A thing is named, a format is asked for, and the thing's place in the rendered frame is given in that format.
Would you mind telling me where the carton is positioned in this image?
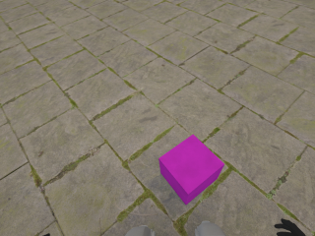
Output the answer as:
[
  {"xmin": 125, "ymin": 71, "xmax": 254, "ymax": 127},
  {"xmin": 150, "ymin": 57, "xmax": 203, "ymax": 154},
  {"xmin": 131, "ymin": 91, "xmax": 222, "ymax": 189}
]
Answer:
[{"xmin": 158, "ymin": 135, "xmax": 224, "ymax": 205}]

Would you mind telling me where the right robot thigh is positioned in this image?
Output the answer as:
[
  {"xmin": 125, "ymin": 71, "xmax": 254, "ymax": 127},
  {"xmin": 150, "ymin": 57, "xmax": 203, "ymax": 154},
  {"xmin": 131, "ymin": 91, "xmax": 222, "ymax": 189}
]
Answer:
[{"xmin": 195, "ymin": 222, "xmax": 226, "ymax": 236}]

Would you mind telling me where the robot right hand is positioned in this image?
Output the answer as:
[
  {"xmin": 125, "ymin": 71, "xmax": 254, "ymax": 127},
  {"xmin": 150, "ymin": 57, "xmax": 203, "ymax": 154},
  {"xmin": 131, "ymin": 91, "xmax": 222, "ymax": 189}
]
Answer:
[{"xmin": 274, "ymin": 218, "xmax": 306, "ymax": 236}]

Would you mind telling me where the left robot thigh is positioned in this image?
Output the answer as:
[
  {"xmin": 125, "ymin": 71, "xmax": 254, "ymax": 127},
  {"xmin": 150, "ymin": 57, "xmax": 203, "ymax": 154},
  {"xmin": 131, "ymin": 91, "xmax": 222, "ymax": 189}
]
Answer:
[{"xmin": 125, "ymin": 226, "xmax": 156, "ymax": 236}]

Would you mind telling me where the robot thigh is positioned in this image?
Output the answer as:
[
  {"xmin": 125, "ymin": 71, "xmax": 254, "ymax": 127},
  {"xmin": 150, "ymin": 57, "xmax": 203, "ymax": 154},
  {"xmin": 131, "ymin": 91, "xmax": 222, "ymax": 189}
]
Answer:
[
  {"xmin": 195, "ymin": 222, "xmax": 226, "ymax": 236},
  {"xmin": 125, "ymin": 226, "xmax": 156, "ymax": 236}
]

